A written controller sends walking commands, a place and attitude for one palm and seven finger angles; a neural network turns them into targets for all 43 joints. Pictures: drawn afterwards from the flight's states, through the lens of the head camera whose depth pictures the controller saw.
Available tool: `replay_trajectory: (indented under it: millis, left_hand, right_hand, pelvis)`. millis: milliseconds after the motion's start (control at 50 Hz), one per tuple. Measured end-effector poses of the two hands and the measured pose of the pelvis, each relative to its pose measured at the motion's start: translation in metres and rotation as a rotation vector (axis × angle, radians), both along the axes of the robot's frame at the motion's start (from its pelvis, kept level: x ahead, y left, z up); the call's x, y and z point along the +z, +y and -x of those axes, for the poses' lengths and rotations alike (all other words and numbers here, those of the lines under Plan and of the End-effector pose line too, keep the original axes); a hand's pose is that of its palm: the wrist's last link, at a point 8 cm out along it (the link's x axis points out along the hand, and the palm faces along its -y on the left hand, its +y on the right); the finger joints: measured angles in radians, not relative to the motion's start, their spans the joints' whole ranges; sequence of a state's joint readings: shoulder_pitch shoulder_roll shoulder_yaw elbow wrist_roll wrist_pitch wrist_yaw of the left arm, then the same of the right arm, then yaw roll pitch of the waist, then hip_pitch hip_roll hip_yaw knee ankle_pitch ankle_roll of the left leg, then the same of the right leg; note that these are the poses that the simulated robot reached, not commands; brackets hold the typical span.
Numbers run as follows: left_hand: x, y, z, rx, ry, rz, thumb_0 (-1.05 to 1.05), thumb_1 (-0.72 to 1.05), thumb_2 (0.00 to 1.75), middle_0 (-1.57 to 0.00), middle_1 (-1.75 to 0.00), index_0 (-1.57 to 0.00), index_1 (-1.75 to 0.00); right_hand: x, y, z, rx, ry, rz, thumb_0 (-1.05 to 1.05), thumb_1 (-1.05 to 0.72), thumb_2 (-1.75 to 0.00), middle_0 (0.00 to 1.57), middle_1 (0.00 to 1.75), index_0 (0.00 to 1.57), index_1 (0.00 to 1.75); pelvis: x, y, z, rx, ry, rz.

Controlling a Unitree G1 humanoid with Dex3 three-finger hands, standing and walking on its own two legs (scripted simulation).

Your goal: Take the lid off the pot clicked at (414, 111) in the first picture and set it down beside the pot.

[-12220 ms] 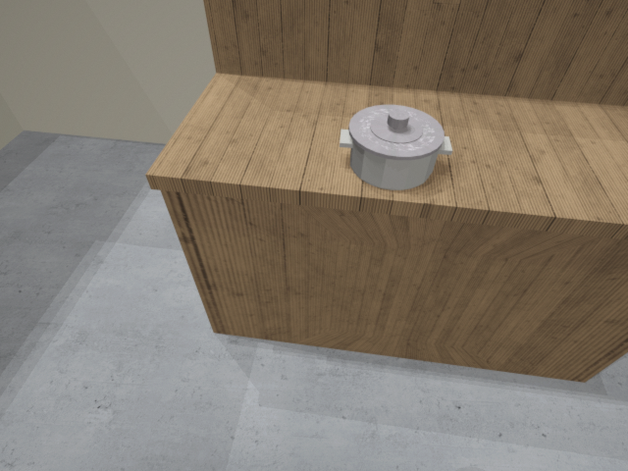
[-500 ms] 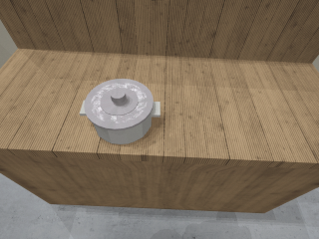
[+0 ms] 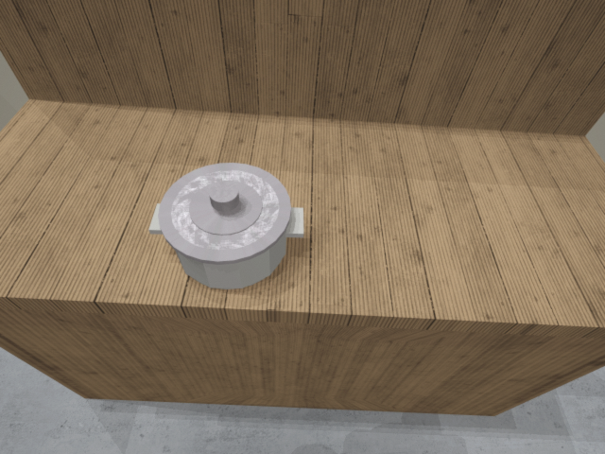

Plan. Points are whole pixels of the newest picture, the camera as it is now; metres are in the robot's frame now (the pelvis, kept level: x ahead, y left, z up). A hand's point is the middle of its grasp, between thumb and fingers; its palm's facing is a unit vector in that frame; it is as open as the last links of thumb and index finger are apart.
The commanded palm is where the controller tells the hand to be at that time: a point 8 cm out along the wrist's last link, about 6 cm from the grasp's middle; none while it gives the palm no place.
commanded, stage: come to a stop and stand still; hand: left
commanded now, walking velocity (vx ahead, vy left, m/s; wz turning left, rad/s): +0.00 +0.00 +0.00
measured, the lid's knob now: (224, 196) +0.43 +0.15 +0.08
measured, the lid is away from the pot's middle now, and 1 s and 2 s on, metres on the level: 0.00 0.00 0.00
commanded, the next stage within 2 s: look again from close up in 0.34 s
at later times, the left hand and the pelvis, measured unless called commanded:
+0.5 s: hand out of the picture +0.00 +0.18 -0.18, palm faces +0.02 -0.98 -0.20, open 7.4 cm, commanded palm none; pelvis +0.00 +0.01 +0.00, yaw +1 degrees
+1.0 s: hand out of the picture +0.00 +0.18 -0.18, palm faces +0.03 -0.98 -0.18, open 7.4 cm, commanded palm none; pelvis +0.00 +0.01 +0.00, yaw +1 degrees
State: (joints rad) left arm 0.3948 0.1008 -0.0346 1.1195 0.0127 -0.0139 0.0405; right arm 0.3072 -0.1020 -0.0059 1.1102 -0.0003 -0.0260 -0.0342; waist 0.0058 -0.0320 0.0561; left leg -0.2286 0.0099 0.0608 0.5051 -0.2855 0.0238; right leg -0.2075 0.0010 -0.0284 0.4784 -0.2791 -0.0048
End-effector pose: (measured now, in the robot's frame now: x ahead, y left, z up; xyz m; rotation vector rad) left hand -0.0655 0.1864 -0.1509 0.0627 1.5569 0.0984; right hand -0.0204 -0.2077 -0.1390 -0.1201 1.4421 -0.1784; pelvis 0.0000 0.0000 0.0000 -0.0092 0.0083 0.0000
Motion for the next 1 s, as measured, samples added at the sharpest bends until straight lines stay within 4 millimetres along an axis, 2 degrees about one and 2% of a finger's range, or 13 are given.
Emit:
replay_trajectory:
  millis: [180, 380, 520, 640, 780, 1000]
  left_hand:
    - [-0.002, -0.002, -0.043, -0.012, -0.103, -0.006, 0.01, 0.90, 0.89, -0.20, -0.29, -0.20, -0.30]
    - [0.001, 0.019, -0.057, -0.029, -0.142, -0.065, 0.02, 0.91, 0.89, -0.20, -0.29, -0.20, -0.30]
    - [0.005, 0.043, -0.067, -0.030, -0.191, -0.111, 0.01, 0.91, 0.89, -0.20, -0.29, -0.20, -0.30]
    - [0.008, 0.054, -0.078, -0.031, -0.242, -0.131, 0.01, 0.91, 0.89, -0.20, -0.29, -0.20, -0.30]
    - [0.008, 0.052, -0.077, -0.035, -0.243, -0.117, 0.01, 0.90, 0.89, -0.20, -0.29, -0.20, -0.30]
    - [0.004, 0.040, -0.057, -0.024, -0.178, -0.086, 0.01, 0.90, 0.89, -0.20, -0.29, -0.20, -0.30]
  right_hand:
    - [0.000, 0.007, 0.002, -0.004, 0.028, -0.016, 0.01, -0.93, -0.90, 0.20, 0.30, 0.20, 0.30]
    - [-0.003, 0.008, 0.003, 0.005, 0.027, -0.029, 0.01, -0.92, -0.90, 0.20, 0.30, 0.20, 0.30]
    - [-0.015, 0.004, -0.017, 0.032, -0.060, -0.021, 0.01, -0.92, -0.90, 0.20, 0.30, 0.20, 0.30]
    - [-0.013, -0.001, -0.032, 0.056, -0.118, -0.003, 0.02, -0.94, -0.90, 0.20, 0.30, 0.20, 0.30]
    - [-0.005, -0.006, -0.040, 0.075, -0.140, 0.012, 0.01, -0.93, -0.90, 0.20, 0.30, 0.20, 0.30]
    - [-0.001, -0.010, -0.037, 0.079, -0.105, 0.020, 0.00, -0.93, -0.90, 0.20, 0.30, 0.20, 0.30]
  pelvis:
    - [0.002, -0.003, -0.007, 0.003, -0.009, -0.001]
    - [0.002, -0.001, -0.006, 0.008, -0.003, 0.009]
    - [-0.005, 0.011, -0.003, 0.017, -0.012, 0.005]
    - [-0.005, 0.014, -0.001, 0.015, -0.022, -0.005]
    - [-0.003, 0.013, 0.003, 0.012, -0.020, -0.010]
    - [-0.001, 0.008, 0.002, 0.015, -0.014, -0.010]
